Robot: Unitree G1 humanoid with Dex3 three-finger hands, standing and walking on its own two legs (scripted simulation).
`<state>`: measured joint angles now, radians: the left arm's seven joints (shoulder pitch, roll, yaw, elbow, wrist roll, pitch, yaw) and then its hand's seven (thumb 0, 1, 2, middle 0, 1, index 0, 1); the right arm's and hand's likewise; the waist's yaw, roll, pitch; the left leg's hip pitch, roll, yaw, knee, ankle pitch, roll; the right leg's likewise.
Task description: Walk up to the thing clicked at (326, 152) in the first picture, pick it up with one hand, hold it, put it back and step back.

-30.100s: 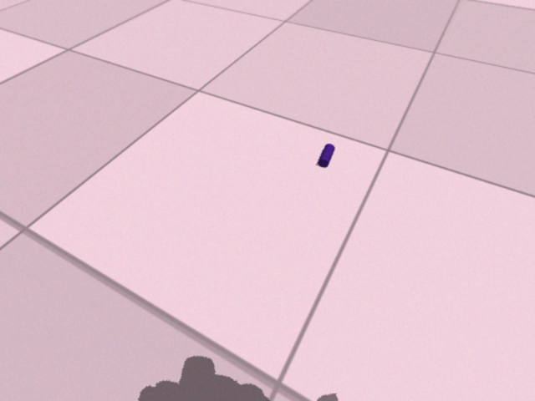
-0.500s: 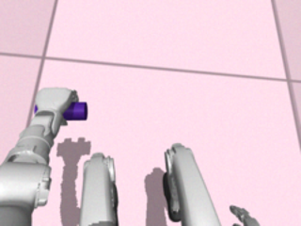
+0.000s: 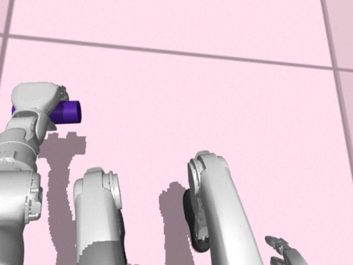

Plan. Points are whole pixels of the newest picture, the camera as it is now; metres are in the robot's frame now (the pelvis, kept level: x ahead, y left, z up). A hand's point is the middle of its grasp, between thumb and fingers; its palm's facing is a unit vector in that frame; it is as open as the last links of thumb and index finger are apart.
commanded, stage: crouch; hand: left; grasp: from above
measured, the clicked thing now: (49, 113) +0.47 +0.26 -0.20
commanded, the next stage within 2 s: lower in 0.38 s
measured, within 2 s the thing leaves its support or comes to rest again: neither
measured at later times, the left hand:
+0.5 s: hand (54, 114) +0.48 +0.25 -0.22, palm faces -0.47 -0.01 -0.88, open 8.5 cm
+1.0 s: hand (61, 117) +0.48 +0.25 -0.27, palm faces -0.48 -0.02 -0.88, open 8.4 cm
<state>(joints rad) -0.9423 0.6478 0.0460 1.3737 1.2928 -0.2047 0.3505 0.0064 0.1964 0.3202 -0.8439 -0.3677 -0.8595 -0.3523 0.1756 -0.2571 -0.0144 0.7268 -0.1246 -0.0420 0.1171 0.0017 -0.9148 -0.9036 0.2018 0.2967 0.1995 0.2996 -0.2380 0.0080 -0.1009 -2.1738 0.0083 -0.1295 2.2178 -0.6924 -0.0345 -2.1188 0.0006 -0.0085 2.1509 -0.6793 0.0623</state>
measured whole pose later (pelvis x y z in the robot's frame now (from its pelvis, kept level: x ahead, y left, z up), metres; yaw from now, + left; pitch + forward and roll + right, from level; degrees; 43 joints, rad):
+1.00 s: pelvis +0.00 +0.00 -0.07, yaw -3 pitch +34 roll -9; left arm -1.03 0.80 0.10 1.55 1.36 -0.25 0.46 0.01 0.23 0.22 -0.90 -0.26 -0.92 -0.24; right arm 0.15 -0.28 0.10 0.73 -0.19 -0.07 0.16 0.00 -0.91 -0.90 0.20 0.30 0.20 0.30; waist -0.32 -0.04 0.01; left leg -2.36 -0.01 -0.19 2.47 -0.71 -0.04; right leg -2.29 0.03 -0.04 2.36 -0.68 0.08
